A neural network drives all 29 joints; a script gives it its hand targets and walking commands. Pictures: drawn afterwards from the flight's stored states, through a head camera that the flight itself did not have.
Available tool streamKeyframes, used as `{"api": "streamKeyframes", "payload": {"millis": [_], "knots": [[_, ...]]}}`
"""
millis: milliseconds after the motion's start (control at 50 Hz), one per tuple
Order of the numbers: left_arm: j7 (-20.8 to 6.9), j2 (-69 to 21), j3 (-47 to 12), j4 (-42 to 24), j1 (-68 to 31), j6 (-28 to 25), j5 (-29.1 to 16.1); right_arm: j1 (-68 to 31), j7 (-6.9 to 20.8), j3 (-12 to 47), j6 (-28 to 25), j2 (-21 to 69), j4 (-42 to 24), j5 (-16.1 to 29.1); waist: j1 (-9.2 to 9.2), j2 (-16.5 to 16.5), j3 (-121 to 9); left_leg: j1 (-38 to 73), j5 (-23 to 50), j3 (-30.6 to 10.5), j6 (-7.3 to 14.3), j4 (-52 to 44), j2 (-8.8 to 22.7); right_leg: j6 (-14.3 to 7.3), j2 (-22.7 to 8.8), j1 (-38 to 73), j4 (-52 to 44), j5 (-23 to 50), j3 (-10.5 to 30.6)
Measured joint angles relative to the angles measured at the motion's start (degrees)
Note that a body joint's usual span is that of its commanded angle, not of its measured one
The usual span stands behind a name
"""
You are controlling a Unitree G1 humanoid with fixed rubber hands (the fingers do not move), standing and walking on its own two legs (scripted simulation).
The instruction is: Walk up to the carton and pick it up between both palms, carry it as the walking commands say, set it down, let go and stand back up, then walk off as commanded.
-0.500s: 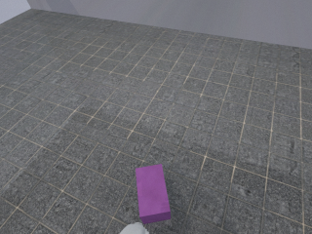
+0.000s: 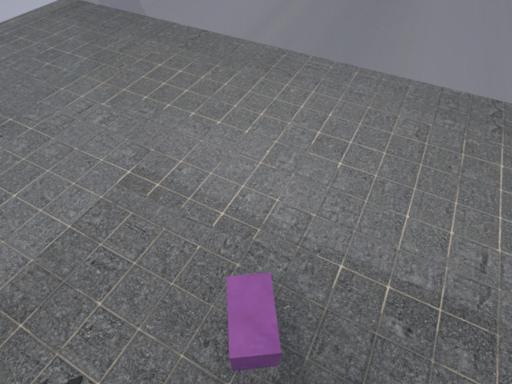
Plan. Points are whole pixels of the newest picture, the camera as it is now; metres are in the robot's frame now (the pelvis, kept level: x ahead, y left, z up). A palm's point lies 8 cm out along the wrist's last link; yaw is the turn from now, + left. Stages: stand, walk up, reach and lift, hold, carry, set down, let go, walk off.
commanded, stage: walk up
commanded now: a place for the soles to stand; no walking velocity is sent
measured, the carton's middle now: (252, 320) +0.43 +0.03 -0.66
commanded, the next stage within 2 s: none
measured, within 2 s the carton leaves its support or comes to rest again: neither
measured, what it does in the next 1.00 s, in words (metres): stands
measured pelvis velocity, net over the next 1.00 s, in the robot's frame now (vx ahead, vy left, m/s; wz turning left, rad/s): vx -0.01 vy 0.00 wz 0.07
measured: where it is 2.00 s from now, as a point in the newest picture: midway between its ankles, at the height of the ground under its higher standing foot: outside the picture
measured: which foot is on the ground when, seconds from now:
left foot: down 0.00-1.00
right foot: down 0.00-1.00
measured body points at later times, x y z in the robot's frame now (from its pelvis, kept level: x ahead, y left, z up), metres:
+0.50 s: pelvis -0.01 +0.00 +0.00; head +0.01 +0.00 +0.45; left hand +0.10 +0.32 -0.10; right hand +0.08 -0.32 -0.11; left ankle +0.03 +0.12 -0.72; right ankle +0.00 -0.12 -0.72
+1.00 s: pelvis -0.01 +0.00 +0.00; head +0.00 +0.00 +0.45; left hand +0.09 +0.32 -0.10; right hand +0.09 -0.31 -0.11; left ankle +0.03 +0.12 -0.72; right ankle +0.00 -0.12 -0.72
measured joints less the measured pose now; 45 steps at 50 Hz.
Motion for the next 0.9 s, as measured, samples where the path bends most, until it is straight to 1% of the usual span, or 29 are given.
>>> {"api": "streamKeyframes", "payload": {"millis": [40, 80, 120, 140, 180, 360, 420, 440, 480, 500, 600, 660, 720, 780, 900], "knots": [[0.0, 0.1, 0.0, 0.0, -0.2, 0.0, 0.0, -0.1, 0.0, 0.0, -0.5, 0.0, 0.0, 0.0, 0.02, 0.2, 0.0, 0.4, -1.0, 0.1, 0.0, 0.0, 0.0, 0.3, -0.1, 0.0, 0.7, -0.5, 0.0], [0.0, 0.2, 0.0, 0.0, -1.2, 0.0, 0.0, -0.2, 0.0, 0.1, -0.8, 0.0, 0.0, 0.0, 0.03, 0.1, 0.3, 0.8, -2.1, -0.2, -0.5, 0.0, -0.1, 0.3, -0.1, -0.1, 1.7, -1.1, 0.0], [0.0, 0.2, 0.0, 0.0, -2.3, 0.1, -0.1, -0.2, 0.0, 0.3, -0.8, 0.0, 0.0, 0.0, 0.03, 0.1, 0.4, 0.5, -1.8, -0.7, -0.5, 0.0, -0.1, 0.2, 0.2, -0.1, 2.1, -3.8, 0.0], [0.0, 0.2, 0.0, 0.0, -2.8, 0.0, -0.1, -0.2, 0.0, 0.3, -0.8, 0.0, 0.0, 0.0, 0.04, 0.1, 0.3, 0.3, -1.6, -1.0, -0.5, 0.0, -0.1, 0.2, 0.5, -0.1, 1.7, -3.3, 0.0], [0.0, 0.2, 0.0, 0.0, -3.1, -0.2, -0.1, -0.5, 0.0, 0.3, -0.8, 0.0, 0.0, 0.0, 0.04, 0.2, 0.2, 0.0, -1.4, -1.3, -0.5, 0.0, -0.1, 0.3, 0.7, 0.0, 0.5, 0.5, 0.0], [0.0, 0.2, -0.3, 0.0, -2.9, -0.4, -0.1, -0.9, 0.0, 0.4, -0.9, 0.0, 0.0, 0.0, 0.03, 0.2, -0.3, 0.3, -1.3, -0.7, -0.6, 0.0, -0.1, 0.4, 0.4, 0.2, 0.9, -0.5, -0.1], [0.0, 0.2, -0.3, 0.0, -4.0, -0.2, -0.1, -0.9, 0.0, 0.5, -0.9, 0.0, 0.0, 0.0, -0.05, 0.2, 0.2, 0.1, -0.9, -1.5, -0.6, 0.0, -0.1, 0.3, 1.1, 0.2, 1.5, -3.8, -0.1], [0.0, 0.2, -0.3, 0.0, -4.2, -0.2, -0.1, -1.0, 0.0, 0.5, -0.9, 0.0, 0.0, 0.0, -0.04, 0.2, 0.2, -0.1, -0.7, -1.8, -0.6, 0.0, -0.1, 0.3, 1.4, 0.2, 1.1, -3.0, -0.1], [-0.1, 0.2, -0.3, 0.0, -3.9, -0.2, -0.1, -1.2, 0.0, 0.5, -0.9, 0.0, 0.0, 0.0, 0.03, 0.2, 0.1, -0.4, -0.6, -2.1, -0.6, 0.0, -0.1, 0.3, 1.6, 0.3, -0.2, 1.2, 0.0], [-0.1, 0.1, -0.3, 0.1, -3.6, -0.2, -0.1, -1.3, 0.0, 0.5, -0.9, 0.0, 0.0, 0.0, 0.04, 0.3, 0.1, -0.4, -0.5, -2.2, -0.6, 0.0, -0.1, 0.3, 1.6, 0.3, -0.3, 1.6, -0.1], [-0.2, 0.0, -0.4, 0.6, -2.1, -0.2, -0.1, -1.4, 0.0, 0.5, -0.9, 0.0, 0.0, 0.0, 0.04, 0.5, -0.7, -0.4, -0.5, -2.2, -0.6, 0.0, -0.2, 0.3, 1.6, 0.5, -0.3, 0.2, -0.1], [-0.2, 0.0, -0.4, 0.6, -2.4, -0.2, -0.1, -1.4, 0.0, 0.5, -0.9, 0.0, 0.0, 0.0, 0.04, 0.5, -0.3, -0.4, -0.5, -2.2, -0.7, 0.0, -0.2, 0.3, 1.6, 0.5, -0.2, 0.3, -0.1], [-0.2, 0.1, -0.4, 0.6, -3.1, -0.2, -0.1, -1.4, 0.0, 0.6, -0.9, 0.0, 0.0, 0.0, 0.04, 0.5, -0.1, -0.4, -0.5, -2.7, -0.7, 0.0, -0.2, 0.3, 2.0, 0.5, 0.2, -1.2, -0.2], [-0.2, 0.0, -0.5, 0.6, -3.0, -0.3, -0.1, -1.6, 0.0, 0.6, -0.9, 0.0, 0.0, 0.0, 0.14, 0.6, -0.2, -0.5, -0.4, -3.1, -0.7, 0.0, -0.2, 0.3, 2.2, 0.6, -0.7, 1.4, -0.2], [-0.2, -0.1, -0.5, 0.7, -2.2, -0.3, -0.1, -1.7, 0.0, 0.6, -0.9, 0.0, 0.0, 0.0, 0.15, 0.7, -0.8, -0.5, -0.4, -3.0, -0.7, 0.0, -0.2, 0.2, 2.1, 0.8, -0.7, 0.3, -0.2]]}}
